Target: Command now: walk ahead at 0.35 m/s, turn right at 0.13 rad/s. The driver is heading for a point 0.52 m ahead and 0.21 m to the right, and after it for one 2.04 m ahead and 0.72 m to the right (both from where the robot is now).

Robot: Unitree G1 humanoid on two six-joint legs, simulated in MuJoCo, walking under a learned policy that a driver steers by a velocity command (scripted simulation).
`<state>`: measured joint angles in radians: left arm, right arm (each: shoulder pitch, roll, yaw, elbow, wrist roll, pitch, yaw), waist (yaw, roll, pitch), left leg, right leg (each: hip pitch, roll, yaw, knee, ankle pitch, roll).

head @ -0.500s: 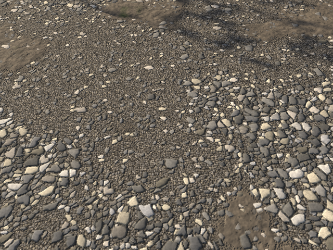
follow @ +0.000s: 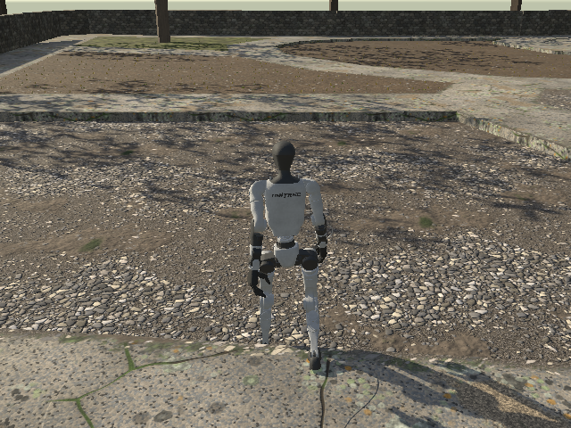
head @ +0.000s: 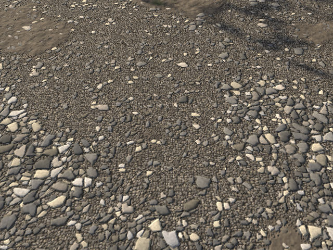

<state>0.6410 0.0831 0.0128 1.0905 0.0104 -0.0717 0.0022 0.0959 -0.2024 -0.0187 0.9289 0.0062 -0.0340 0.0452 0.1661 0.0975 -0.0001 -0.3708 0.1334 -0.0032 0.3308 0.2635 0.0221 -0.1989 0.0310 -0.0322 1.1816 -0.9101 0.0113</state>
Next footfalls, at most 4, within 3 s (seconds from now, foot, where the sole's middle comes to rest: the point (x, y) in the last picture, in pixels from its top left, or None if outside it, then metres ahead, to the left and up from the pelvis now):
0.50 right None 0.38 -0.13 -0.81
0.98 left None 0.47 0.07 -0.81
1.46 right None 0.30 -0.15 -0.81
1.92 left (250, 210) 0.70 -0.21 -0.81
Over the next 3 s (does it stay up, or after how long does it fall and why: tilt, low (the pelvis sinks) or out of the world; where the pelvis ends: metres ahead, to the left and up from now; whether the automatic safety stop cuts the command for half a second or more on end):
stays up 1.04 -0.35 -0.05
